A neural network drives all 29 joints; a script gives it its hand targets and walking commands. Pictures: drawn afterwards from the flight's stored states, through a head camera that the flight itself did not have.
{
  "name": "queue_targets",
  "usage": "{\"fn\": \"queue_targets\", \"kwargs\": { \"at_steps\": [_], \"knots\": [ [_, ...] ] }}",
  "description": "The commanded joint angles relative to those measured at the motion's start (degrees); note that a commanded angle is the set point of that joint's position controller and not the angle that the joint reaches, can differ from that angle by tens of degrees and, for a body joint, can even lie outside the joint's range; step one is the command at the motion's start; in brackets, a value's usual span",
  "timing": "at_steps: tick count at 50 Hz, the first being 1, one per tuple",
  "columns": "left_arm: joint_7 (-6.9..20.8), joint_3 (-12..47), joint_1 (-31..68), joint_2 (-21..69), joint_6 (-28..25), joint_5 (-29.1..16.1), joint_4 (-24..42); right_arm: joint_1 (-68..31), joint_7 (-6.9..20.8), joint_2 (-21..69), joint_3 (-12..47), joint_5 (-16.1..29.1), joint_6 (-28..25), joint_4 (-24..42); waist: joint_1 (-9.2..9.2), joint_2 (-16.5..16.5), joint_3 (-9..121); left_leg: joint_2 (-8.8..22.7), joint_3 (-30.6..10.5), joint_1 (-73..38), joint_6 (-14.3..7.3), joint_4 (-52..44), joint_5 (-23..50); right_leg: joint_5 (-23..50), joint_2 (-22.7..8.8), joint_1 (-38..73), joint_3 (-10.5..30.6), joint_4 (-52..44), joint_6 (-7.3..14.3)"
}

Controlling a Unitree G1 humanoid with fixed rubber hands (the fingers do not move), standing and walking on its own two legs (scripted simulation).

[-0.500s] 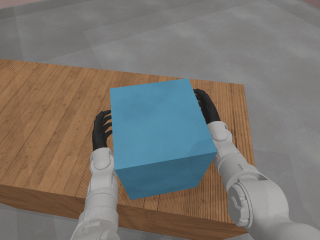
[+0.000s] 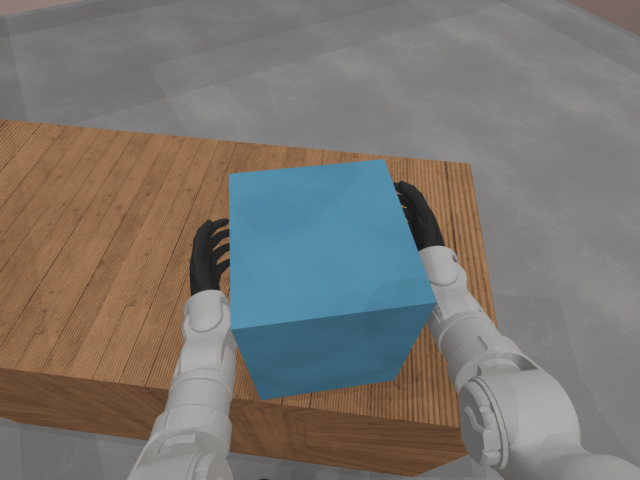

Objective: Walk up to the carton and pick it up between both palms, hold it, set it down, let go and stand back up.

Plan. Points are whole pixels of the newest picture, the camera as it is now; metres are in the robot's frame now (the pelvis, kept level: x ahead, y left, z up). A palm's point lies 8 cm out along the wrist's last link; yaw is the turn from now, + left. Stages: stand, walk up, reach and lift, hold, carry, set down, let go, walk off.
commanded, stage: reach and lift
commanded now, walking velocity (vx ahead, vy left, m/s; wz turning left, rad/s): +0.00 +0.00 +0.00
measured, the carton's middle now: (319, 286) +0.37 +0.06 +0.00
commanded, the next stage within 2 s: none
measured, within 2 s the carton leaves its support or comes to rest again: leaves its support in 0.04 s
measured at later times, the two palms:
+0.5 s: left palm (200, 221) +0.36 +0.20 +0.12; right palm (454, 188) +0.43 -0.08 +0.16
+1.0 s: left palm (185, 207) +0.35 +0.20 +0.16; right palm (467, 195) +0.39 -0.08 +0.18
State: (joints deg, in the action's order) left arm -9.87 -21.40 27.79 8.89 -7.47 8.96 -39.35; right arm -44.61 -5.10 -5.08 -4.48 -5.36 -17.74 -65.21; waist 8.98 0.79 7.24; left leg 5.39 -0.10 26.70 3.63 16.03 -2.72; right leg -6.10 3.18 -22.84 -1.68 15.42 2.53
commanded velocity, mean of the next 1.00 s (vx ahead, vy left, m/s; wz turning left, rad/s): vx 0.00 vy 0.00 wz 0.00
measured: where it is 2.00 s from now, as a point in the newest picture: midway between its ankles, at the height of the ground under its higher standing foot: outside the picture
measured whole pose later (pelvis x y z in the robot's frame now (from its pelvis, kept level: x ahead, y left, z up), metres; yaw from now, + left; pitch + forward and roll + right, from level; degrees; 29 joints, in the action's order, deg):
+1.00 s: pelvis +0.01 +0.02 +0.00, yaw +2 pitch -3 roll -1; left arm -4.4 -15.2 28.2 2.9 33.8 11.1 -6.1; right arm -39.9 -11.7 -3.1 1.5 9.7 16.2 -31.2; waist -1.8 2.8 1.6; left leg 2.8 -0.9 9.1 2.1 19.2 -7.3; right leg -10.4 0.6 -3.9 -2.6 17.0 0.2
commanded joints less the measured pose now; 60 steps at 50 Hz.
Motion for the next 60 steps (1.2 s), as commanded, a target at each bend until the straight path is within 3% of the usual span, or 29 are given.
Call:
{"fn": "queue_targets", "kwargs": {
  "at_steps": [1, 3, 13, 16, 17, 19, 22, 23, 24, 25, 28, 29, 31, 32, 33, 34, 35, 36, 37, 38, 40, 42, 45, 48, 49, 50, 53, 55, 60],
  "knots": [
    [4.4, 30.5, 44.4, 30.7, -2.2, -0.9, 15.3, -37.2, 8.5, 36.8, 19.0, 2.0, -3.7, 20.3, -0.27, 0.2, 45.2, -4.9, 3.1, -19.0, -2.1, 6.5, 19.4, 14.8, 0.6, 15.3, -1.3, 2.6, -0.8],
    [4.3, 29.5, 42.6, 30.9, -0.7, -0.7, 16.4, -38.0, 8.8, 37.0, 22.2, 3.6, -2.1, 23.4, 1.36, 3.1, 45.8, -4.6, 3.0, -18.4, -3.1, 6.4, 20.1, 16.6, 0.6, 16.8, -0.7, 3.4, -1.4],
    [8.4, 30.6, 53.5, 27.7, 10.1, -3.4, 18.5, -36.2, 6.1, 39.6, 16.2, 5.1, 10.4, 21.4, -4.91, 1.8, 34.7, -5.6, 2.7, -20.9, -3.9, 3.2, 5.1, 5.1, -2.1, 20.5, 1.4, 0.9, -3.4],
    [9.1, 28.5, 58.9, 26.8, 12.1, -2.5, 22.0, -37.0, 6.3, 41.2, 15.4, 5.8, 12.4, 19.8, -5.69, 0.6, 30.5, -6.2, 2.6, -22.2, -3.5, 2.5, 5.6, 5.2, -2.5, 21.1, 0.8, 0.7, -3.8],
    [9.3, 28.5, 55.3, 28.0, 13.4, -1.6, 21.1, -38.4, 6.8, 40.1, 16.1, 7.1, 12.3, 20.6, -5.01, -2.2, 30.1, -5.9, 2.8, -22.9, -2.6, 2.7, 8.0, 7.6, -2.1, 21.6, 0.3, 1.3, -3.6],
    [9.9, 30.6, 52.2, 29.5, 15.8, -1.5, 23.0, -37.8, 6.1, 40.8, 17.4, 9.5, 13.2, 24.0, -6.78, -2.4, 28.6, -6.0, 1.9, -27.3, -1.9, 3.6, 13.1, 12.3, -1.3, 23.0, -0.6, 1.0, -3.6],
    [11.0, 28.2, 45.9, 28.8, 20.0, 1.7, 24.0, -36.1, 6.0, 37.1, 17.9, 10.4, 14.6, 24.1, -6.25, -3.2, 25.3, -6.1, 2.2, -28.9, -1.5, 2.7, 15.2, 15.4, -0.8, 25.3, -1.6, 1.2, -4.5],
    [11.3, 28.9, 44.8, 29.3, 20.7, 1.1, 26.2, -34.2, 5.9, 39.4, 20.6, 11.7, 15.2, 26.7, -5.93, -3.0, 25.8, -6.0, 2.2, -30.9, -1.2, 4.1, 18.7, 19.1, -1.0, 25.7, -0.8, 1.5, -4.5],
    [11.5, 31.0, 42.3, 29.5, 22.0, 0.4, 29.0, -33.0, 5.3, 38.0, 21.0, 12.7, 15.4, 29.8, -8.08, -3.9, 26.2, -6.3, 1.7, -32.3, -0.9, 3.9, 20.1, 21.8, -1.1, 26.2, -0.7, 0.8, -4.8],
    [12.7, 29.0, 40.0, 26.8, 23.1, 0.2, 26.6, -32.7, 4.0, 39.1, 23.2, 13.4, 16.2, 31.9, -7.48, 0.9, 22.7, -6.9, 2.6, -29.8, -1.9, 3.2, 15.8, 23.3, -1.8, 29.4, -0.7, 1.2, -6.3],
    [14.0, 30.0, 42.3, 25.6, 26.6, 1.5, 33.3, -31.5, 3.8, 37.4, 21.2, 12.9, 18.5, 32.4, -9.87, -1.2, 19.8, -6.8, 2.1, -32.0, -1.6, 2.4, 16.3, 19.5, -0.7, 26.1, -1.9, 0.5, -5.6],
    [14.4, 29.3, 39.0, 25.7, 28.2, 2.4, 30.2, -32.5, 4.0, 36.5, 21.2, 13.5, 19.2, 32.5, -10.44, -0.6, 16.4, -6.7, 1.6, -31.5, -1.5, 2.6, 13.8, 15.8, -0.7, 23.8, -2.2, -0.3, -5.6],
    [14.3, 31.7, 39.5, 26.3, 29.2, 1.3, 35.0, -36.7, 4.5, 35.6, 24.5, 15.2, 18.6, 39.5, -8.28, -1.5, 19.2, -6.5, 2.0, -33.1, -1.1, 3.7, 16.7, 13.7, -0.1, 23.8, -2.3, -0.4, -5.0],
    [14.8, 35.2, 43.3, 25.5, 29.3, -1.6, 39.7, -35.0, 3.0, 39.6, 25.4, 15.8, 19.6, 44.1, -10.71, -0.6, 21.2, -6.9, 2.0, -34.1, -1.1, 4.5, 17.8, 16.2, -0.5, 24.4, -1.8, -0.1, -5.7],
    [13.9, 37.8, 45.5, 27.9, 29.8, -2.2, 42.3, -36.7, 3.3, 39.2, 26.4, 17.3, 19.9, 45.0, -10.95, -3.0, 24.5, -6.5, 0.7, -36.9, -0.1, 5.6, 21.1, 13.7, 0.5, 22.8, -2.7, 0.2, -5.1],
    [13.1, 39.7, 44.0, 28.8, 30.2, -2.5, 45.5, -38.8, 3.8, 40.1, 29.1, 18.6, 19.5, 49.1, -8.71, -4.8, 27.5, -6.6, 0.8, -38.4, 0.6, 7.0, 24.1, 15.6, 0.6, 23.0, -2.5, 0.7, -4.9],
    [13.2, 41.6, 46.2, 28.0, 30.4, -5.3, 44.9, -40.6, 3.2, 40.8, 29.6, 18.6, 20.2, 54.4, -9.58, -3.2, 28.9, -6.6, 0.5, -37.8, -0.2, 7.2, 21.0, 14.1, 0.1, 21.2, -1.6, 0.6, -5.6],
    [12.0, 43.9, 45.3, 29.5, 30.9, -6.0, 47.3, -40.6, 3.5, 40.2, 30.6, 19.6, 21.2, 55.7, -8.56, -6.0, 30.9, -6.2, -0.5, -39.8, 0.7, 7.9, 25.2, 12.9, 1.3, 19.0, -2.0, 0.7, -4.7],
    [11.7, 43.0, 43.0, 28.2, 32.4, -4.3, 44.0, -39.6, 3.6, 37.3, 29.2, 18.9, 23.1, 53.3, -9.85, -5.9, 27.4, -5.9, -0.3, -39.6, 1.1, 7.5, 21.8, 9.6, 1.5, 16.7, -2.2, -0.3, -4.2],
    [11.5, 39.9, 40.0, 27.6, 33.6, -2.4, 40.4, -36.9, 3.9, 36.6, 27.7, 18.1, 25.0, 48.0, -7.93, -4.4, 21.9, -5.3, 0.3, -36.9, -0.1, 5.2, 15.7, 4.3, 1.4, 15.8, -2.0, -0.9, -3.8],
    [13.6, 37.5, 39.2, 25.0, 35.7, -2.3, 37.2, -35.4, 2.7, 36.6, 25.7, 17.0, 26.6, 48.6, -10.06, 0.6, 17.1, -6.0, 1.8, -32.5, -1.9, 3.1, 7.3, 4.5, 0.1, 19.2, -1.4, -1.6, -4.4],
    [14.2, 39.1, 45.5, 26.0, 36.4, -3.7, 42.7, -35.9, 2.8, 38.0, 24.9, 17.1, 27.8, 47.5, -11.0, -2.7, 18.1, -5.9, 1.3, -33.1, -1.2, 2.8, 7.3, 3.2, -0.3, 18.7, -1.7, -0.7, -4.4],
    [14.9, 41.5, 48.9, 24.9, 36.4, -8.3, 45.5, -40.4, 0.6, 42.4, 29.3, 20.0, 28.8, 60.4, -11.22, -0.4, 31.3, -7.3, 1.0, -33.4, -2.3, 5.7, 12.3, 14.4, -0.7, 24.8, -0.3, 1.1, -6.1],
    [15.4, 37.3, 47.0, 22.5, 37.5, -3.4, 40.6, -33.7, 0.0, 38.9, 25.2, 17.6, 31.7, 48.6, -12.35, -3.0, 22.3, -7.8, 1.1, -31.9, -2.4, 3.7, 8.3, 13.4, -1.1, 23.0, -0.4, 1.1, -6.5],
    [15.5, 38.9, 48.2, 22.9, 37.9, -4.3, 43.4, -36.0, 0.3, 37.3, 24.4, 18.1, 31.0, 50.7, -12.72, -5.0, 23.3, -7.5, 1.3, -32.6, -1.8, 3.5, 7.6, 10.7, -0.9, 22.0, -1.3, 0.9, -6.0],
    [16.9, 35.7, 43.6, 21.8, 39.8, -2.5, 37.6, -34.0, -0.6, 37.0, 23.8, 18.0, 32.4, 49.4, -13.44, -2.2, 17.4, -7.8, 1.8, -31.6, -2.9, 2.7, 4.4, 8.3, -1.3, 21.7, -1.4, -0.5, -5.9],
    [18.7, 34.1, 44.7, 21.5, 40.2, -1.9, 39.1, -35.5, -0.8, 36.8, 23.7, 19.2, 32.5, 49.7, -14.08, -1.5, 18.7, -7.9, 1.8, -31.9, -2.8, 2.8, 5.6, 11.1, -0.6, 24.1, -2.3, 0.1, -6.3],
    [18.4, 35.1, 46.8, 22.3, 40.3, -2.1, 39.7, -36.1, -0.3, 35.4, 21.9, 19.3, 32.5, 48.5, -14.82, -4.4, 18.1, -7.8, 1.4, -33.0, -2.0, 2.8, 6.5, 7.3, -0.5, 22.1, -2.5, -0.5, -5.8],
    [18.1, 31.9, 49.1, 20.9, 40.3, -1.2, 37.0, -39.2, 0.5, 35.9, 21.4, 19.8, 32.3, 47.8, -13.31, -2.2, 16.8, -7.6, 1.9, -33.3, -2.5, 2.8, 4.3, 4.3, -0.1, 20.4, -2.6, -0.9, -5.4]
  ]
}}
